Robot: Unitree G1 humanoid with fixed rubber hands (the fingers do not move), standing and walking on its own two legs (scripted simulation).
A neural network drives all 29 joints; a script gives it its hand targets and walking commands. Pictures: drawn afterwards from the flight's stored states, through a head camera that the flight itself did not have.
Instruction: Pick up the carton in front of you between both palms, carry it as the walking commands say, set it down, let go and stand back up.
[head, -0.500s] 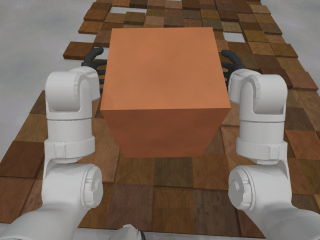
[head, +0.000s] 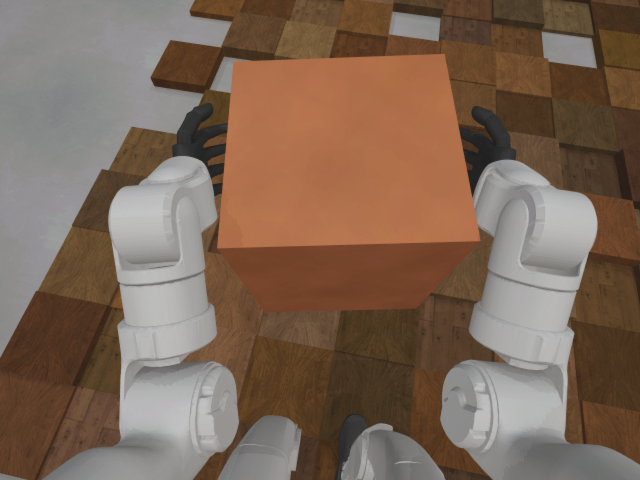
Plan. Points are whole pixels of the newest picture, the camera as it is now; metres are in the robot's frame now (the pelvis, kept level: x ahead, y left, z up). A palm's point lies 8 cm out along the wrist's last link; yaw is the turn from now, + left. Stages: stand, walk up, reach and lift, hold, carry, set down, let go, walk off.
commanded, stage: carry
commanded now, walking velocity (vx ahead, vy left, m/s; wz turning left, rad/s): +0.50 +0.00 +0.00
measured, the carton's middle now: (339, 205) +0.41 +0.03 +0.05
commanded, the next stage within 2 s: none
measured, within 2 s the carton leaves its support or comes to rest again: neither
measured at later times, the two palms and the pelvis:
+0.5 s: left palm out of the picture +0.72 +0.17 +0.16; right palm out of the picture +0.70 -0.13 +0.16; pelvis +0.34 +0.04 +0.03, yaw +2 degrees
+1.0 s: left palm out of the picture +0.88 +0.31 +0.14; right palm out of the picture +0.99 +0.03 +0.13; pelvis +0.67 +0.06 +0.04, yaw +21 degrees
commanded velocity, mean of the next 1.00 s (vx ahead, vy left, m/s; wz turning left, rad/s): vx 0.50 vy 0.00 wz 0.41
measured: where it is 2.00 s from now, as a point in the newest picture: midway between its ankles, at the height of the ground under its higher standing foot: (261, 109)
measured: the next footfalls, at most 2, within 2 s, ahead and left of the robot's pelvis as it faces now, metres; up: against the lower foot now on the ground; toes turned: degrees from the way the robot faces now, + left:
left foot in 0.22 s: +0.31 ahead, +0.12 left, +0.00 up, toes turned +5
right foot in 0.62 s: +0.60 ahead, -0.07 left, +0.01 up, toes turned +0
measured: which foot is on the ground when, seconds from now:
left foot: up 0.00-0.20, down 0.22-0.62, up 0.64-1.00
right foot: down 0.00-0.26, up 0.28-0.60, down 0.62-1.00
